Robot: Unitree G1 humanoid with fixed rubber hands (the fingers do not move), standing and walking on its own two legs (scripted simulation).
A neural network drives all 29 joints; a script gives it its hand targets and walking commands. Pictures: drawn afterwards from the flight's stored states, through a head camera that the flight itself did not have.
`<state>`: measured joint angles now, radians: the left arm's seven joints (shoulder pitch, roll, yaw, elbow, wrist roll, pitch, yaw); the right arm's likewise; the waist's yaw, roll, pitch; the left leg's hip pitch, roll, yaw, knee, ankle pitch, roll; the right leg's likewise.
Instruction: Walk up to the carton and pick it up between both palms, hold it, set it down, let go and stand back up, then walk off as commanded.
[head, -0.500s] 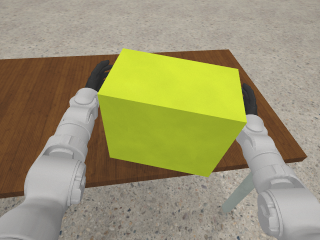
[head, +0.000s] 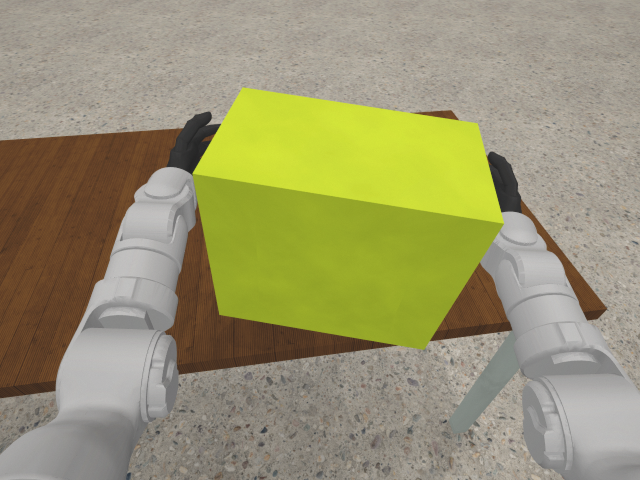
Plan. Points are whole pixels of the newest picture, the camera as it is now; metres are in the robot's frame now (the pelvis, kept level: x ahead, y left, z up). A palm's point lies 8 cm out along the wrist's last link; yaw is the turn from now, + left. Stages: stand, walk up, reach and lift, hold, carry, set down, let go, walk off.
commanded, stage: reach and lift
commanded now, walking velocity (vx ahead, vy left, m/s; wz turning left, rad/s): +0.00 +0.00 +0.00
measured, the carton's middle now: (338, 226) +0.43 -0.02 +0.11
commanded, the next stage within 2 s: none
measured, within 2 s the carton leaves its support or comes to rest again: neither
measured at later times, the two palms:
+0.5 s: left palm (183, 164) +0.42 +0.16 +0.22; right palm (522, 192) +0.39 -0.23 +0.19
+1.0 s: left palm (172, 161) +0.40 +0.17 +0.24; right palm (532, 177) +0.39 -0.23 +0.21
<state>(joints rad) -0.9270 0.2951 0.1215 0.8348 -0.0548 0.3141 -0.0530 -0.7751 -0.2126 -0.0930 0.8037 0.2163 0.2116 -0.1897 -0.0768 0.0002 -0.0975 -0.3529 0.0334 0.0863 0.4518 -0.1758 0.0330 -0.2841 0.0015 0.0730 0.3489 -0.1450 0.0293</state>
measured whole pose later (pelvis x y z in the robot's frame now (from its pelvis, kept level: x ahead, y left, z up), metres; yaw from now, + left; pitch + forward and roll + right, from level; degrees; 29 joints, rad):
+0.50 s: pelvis +0.00 +0.00 +0.00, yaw +0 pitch +4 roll -2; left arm -0.89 0.22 0.20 0.58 0.03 0.55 -0.01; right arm -0.85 -0.28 -0.09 0.82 0.24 0.32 -0.12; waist -0.08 0.00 -0.13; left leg -0.35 0.03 0.09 0.44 -0.17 0.03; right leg -0.28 0.00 0.07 0.35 -0.14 0.03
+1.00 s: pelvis -0.01 +0.00 +0.00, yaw +0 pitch +3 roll -2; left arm -0.86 0.19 0.24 0.43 0.04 0.72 0.02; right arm -0.90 -0.30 -0.09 0.79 0.27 0.44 -0.09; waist -0.07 0.00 -0.16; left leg -0.34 0.04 0.09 0.44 -0.16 0.03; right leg -0.28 0.01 0.07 0.35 -0.13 0.03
